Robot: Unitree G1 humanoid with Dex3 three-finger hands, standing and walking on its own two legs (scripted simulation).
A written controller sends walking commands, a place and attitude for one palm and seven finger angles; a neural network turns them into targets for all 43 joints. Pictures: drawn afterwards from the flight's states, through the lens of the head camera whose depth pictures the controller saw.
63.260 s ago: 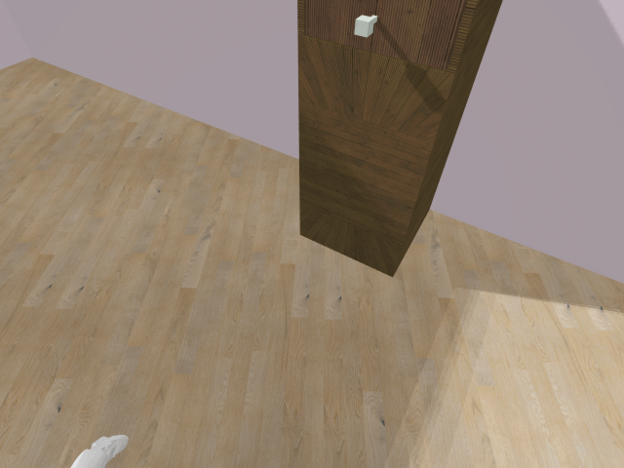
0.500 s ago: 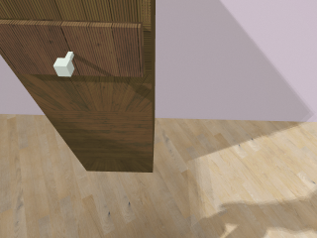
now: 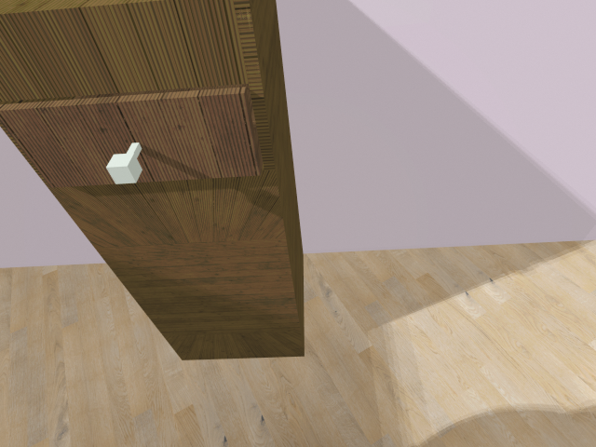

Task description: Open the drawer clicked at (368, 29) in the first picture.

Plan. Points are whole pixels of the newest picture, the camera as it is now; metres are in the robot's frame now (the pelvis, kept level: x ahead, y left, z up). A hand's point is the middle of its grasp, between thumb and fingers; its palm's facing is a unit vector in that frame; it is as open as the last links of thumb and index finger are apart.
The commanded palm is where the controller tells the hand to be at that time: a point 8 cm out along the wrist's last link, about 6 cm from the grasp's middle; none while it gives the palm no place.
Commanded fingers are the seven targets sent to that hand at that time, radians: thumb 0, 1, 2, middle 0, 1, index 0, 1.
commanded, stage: look again from close up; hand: left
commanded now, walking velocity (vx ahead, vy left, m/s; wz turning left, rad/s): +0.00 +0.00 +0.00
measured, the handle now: (128, 161) +0.49 +0.29 +0.15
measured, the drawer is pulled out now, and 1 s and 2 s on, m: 0.02 0.02 0.02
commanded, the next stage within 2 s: shuffle to correct the standing spot in 0.38 s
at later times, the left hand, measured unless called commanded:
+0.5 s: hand out of the picture +0.01 +0.15 -0.16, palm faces +0.01 -0.98 -0.22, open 7.3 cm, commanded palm none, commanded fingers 0.00 0.90 0.90 -0.20 -0.30 -0.20 -0.30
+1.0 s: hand out of the picture +0.01 +0.23 -0.17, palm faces +0.05 -0.96 -0.28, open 7.4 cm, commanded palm none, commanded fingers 0.00 0.90 0.90 -0.20 -0.30 -0.20 -0.30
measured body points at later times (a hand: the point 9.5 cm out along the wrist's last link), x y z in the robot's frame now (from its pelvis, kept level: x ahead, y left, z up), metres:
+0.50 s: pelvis +0.00 -0.03 +0.01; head +0.01 -0.05 +0.46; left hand +0.01 +0.20 -0.15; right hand -0.01 -0.26 -0.16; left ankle -0.03 +0.11 -0.73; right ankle -0.01 -0.13 -0.73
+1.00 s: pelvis -0.03 +0.02 +0.00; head +0.01 +0.02 +0.45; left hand +0.01 +0.28 -0.15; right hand +0.01 -0.22 -0.16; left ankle -0.03 +0.11 -0.73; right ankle -0.06 -0.09 -0.68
